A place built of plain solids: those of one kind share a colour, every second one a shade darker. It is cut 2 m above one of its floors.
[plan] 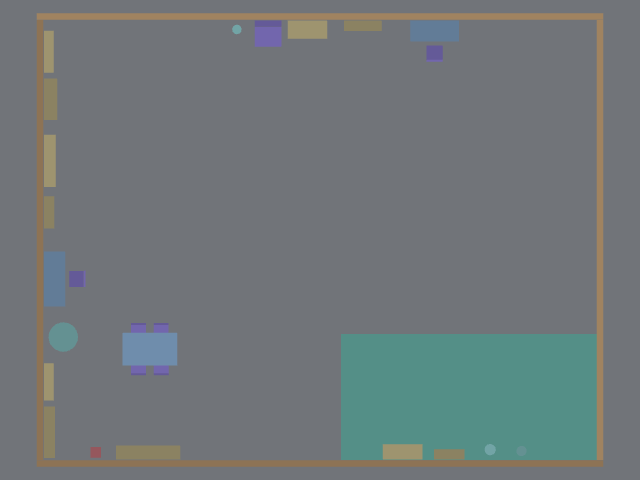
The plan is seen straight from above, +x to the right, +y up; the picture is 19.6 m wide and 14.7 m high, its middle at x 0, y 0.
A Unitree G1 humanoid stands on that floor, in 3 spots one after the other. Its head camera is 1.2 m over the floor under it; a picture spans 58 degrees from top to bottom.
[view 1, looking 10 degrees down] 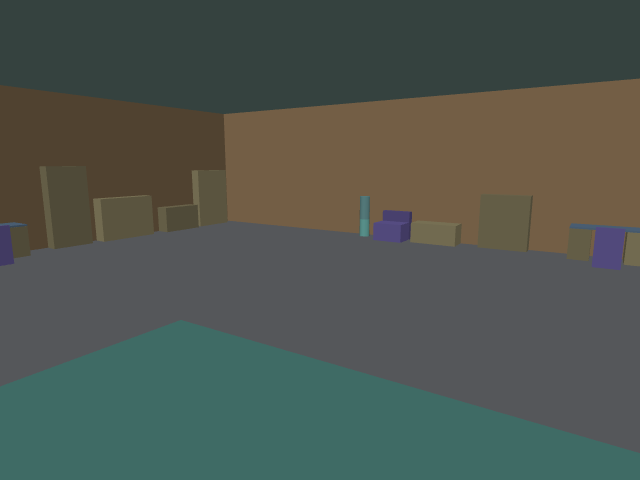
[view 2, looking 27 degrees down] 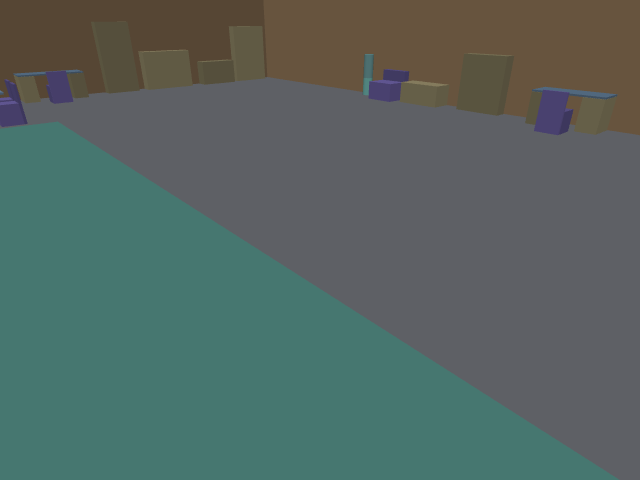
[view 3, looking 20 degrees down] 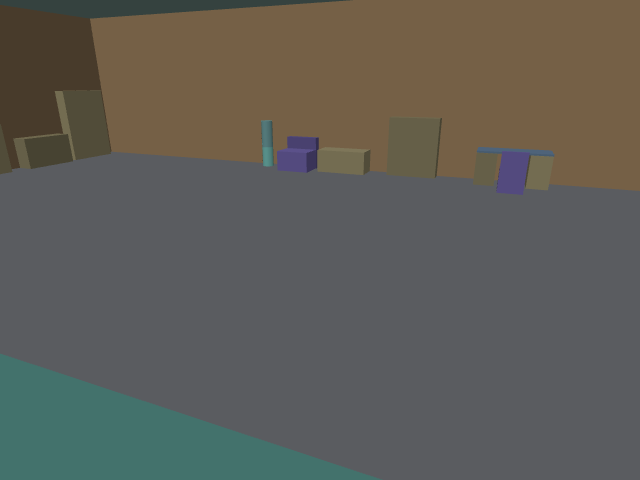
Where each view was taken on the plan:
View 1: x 3.30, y -4.99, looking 123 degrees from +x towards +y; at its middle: ground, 12.22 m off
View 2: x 7.28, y -4.07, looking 139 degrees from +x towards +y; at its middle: ground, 4.68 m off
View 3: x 3.16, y -3.92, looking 112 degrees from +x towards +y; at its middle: ground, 6.21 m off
